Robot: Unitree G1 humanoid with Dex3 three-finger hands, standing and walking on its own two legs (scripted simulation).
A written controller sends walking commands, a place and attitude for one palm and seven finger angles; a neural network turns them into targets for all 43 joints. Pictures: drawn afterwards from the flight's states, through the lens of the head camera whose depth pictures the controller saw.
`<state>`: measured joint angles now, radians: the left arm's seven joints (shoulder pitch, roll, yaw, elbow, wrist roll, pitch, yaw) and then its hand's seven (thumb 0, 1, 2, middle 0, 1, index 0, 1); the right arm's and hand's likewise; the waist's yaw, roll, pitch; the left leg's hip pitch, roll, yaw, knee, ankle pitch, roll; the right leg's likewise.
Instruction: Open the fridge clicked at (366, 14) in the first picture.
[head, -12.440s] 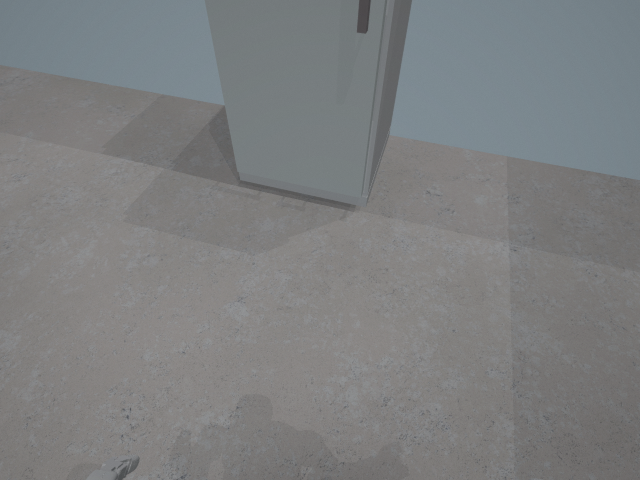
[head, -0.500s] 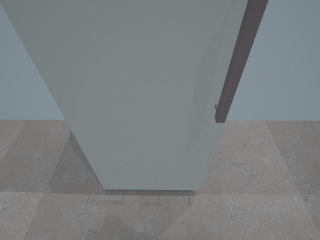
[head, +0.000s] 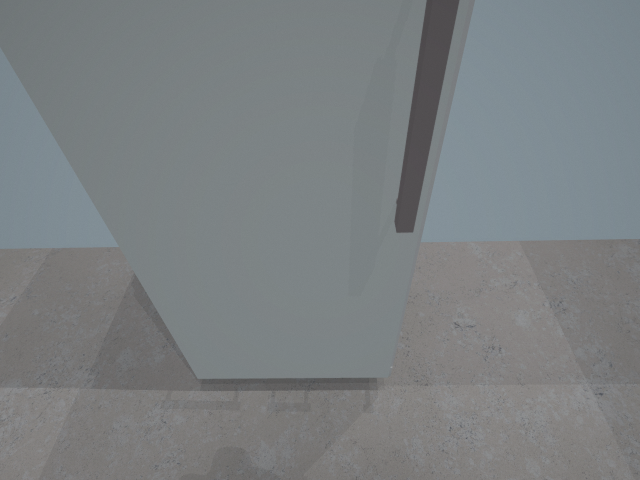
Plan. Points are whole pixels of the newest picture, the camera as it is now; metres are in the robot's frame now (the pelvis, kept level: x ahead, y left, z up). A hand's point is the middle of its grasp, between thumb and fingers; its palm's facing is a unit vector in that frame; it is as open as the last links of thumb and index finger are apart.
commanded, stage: come to a stop and stand still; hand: right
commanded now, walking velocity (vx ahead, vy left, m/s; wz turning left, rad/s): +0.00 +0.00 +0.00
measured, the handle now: (420, 98) +0.53 -0.10 +0.24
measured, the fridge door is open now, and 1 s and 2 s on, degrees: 0 0 0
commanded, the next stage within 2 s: look again from close up in 1.66 s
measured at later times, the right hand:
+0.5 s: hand out of the picture -0.09 -0.19 -0.18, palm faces +0.04 +0.98 -0.19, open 7.4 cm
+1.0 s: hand out of the picture -0.06 -0.24 -0.20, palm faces +0.04 +0.98 -0.19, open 7.4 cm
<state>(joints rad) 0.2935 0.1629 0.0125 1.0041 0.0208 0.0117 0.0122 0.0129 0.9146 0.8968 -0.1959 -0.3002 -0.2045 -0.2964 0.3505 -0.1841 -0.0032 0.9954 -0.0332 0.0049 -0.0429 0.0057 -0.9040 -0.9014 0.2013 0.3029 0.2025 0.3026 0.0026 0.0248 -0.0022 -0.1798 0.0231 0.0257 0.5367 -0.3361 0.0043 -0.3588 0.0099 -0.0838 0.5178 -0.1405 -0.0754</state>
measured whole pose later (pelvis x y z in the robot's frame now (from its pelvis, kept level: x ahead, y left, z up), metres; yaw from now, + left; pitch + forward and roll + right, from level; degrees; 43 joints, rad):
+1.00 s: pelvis -0.08 -0.04 -0.01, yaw -1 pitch -5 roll +4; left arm 0.32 0.20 0.04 1.06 0.02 0.01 0.02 0.00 0.90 0.90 -0.20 -0.30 -0.21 -0.30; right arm 0.30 -0.24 -0.04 1.04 -0.03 0.05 -0.03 0.01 -0.90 -0.90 0.20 0.30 0.20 0.30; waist 0.01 0.04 0.04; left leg -0.31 0.01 -0.01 0.75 -0.39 0.01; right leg -0.39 0.03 -0.07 0.60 -0.12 -0.11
